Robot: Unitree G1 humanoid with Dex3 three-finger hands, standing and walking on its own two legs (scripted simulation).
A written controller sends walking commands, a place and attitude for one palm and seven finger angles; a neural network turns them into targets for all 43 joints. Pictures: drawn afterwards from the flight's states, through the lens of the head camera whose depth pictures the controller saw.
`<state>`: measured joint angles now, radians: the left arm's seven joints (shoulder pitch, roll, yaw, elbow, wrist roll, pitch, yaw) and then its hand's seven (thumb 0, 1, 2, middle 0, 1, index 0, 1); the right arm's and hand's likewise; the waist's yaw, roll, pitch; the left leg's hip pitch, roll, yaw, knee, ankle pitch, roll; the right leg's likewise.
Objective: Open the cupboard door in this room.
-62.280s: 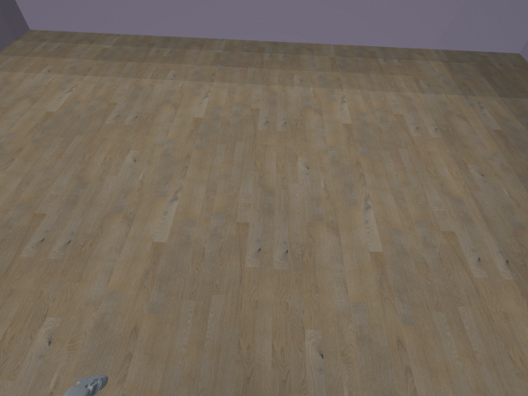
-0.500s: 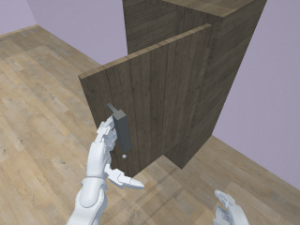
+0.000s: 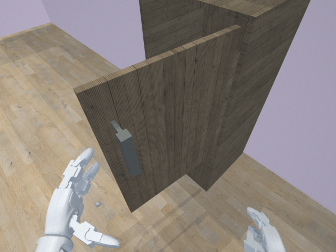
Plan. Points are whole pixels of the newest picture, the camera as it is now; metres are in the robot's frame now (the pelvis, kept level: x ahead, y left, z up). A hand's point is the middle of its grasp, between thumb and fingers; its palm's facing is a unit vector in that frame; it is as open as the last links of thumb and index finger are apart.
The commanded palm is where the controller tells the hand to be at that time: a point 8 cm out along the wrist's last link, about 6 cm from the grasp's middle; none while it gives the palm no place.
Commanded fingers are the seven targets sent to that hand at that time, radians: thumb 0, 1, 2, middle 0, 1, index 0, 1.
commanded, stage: slide the hand sideways off the handle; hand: left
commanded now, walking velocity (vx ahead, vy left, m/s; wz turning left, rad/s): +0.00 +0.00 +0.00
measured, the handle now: (125, 149) +0.33 +0.13 +0.09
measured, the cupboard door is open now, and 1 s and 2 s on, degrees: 83 83 83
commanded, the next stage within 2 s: draw the hand back to the body in 0.14 s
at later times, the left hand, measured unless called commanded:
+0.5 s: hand (74, 205) +0.19 +0.19 +0.11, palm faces +0.04 -1.00 -0.06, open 16.3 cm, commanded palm +0.15 +0.25 +0.11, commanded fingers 0.00 -0.50 0.30 -0.15 -0.30 -0.15 -0.30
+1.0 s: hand (32, 197) +0.19 +0.25 +0.14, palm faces +0.28 -0.90 -0.32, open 14.3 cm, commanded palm +0.14 +0.30 +0.16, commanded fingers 0.00 0.17 0.58 -0.17 -0.30 -0.17 -0.30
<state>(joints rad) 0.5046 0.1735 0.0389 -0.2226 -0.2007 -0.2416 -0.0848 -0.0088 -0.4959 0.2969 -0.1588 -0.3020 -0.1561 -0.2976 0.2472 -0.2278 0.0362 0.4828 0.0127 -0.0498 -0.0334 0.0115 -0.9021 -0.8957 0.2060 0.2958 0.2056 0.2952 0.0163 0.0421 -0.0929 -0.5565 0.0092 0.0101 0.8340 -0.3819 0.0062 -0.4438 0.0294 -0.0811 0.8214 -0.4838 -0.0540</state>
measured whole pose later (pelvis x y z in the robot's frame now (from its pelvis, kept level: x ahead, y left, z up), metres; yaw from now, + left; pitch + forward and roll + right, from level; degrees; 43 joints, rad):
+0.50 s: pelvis -0.01 +0.01 +0.00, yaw +0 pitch +5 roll -1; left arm 0.51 0.23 0.13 -0.29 -0.28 -0.21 -0.16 -0.01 -0.50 0.30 -0.15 -0.30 -0.16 -0.30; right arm 0.26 -0.22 0.04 0.50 0.04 -0.11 -0.07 0.01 -0.90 -0.90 0.21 0.30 0.21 0.30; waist 0.02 0.06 -0.10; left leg -0.57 0.01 0.01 0.86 -0.38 0.02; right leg -0.44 0.03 -0.08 0.82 -0.47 -0.04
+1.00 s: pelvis +0.00 +0.03 +0.03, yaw +0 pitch -1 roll -1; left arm 0.54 0.31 0.16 -0.40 -0.08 -0.05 0.10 -0.01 -0.16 0.44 -0.17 -0.30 -0.17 -0.30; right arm 0.22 -0.23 0.07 0.56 0.01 -0.12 -0.10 0.01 -0.90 -0.90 0.21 0.30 0.21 0.30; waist 0.05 0.06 -0.01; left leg -0.31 -0.02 0.03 0.59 -0.27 0.05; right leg -0.18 0.01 -0.06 0.53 -0.34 -0.01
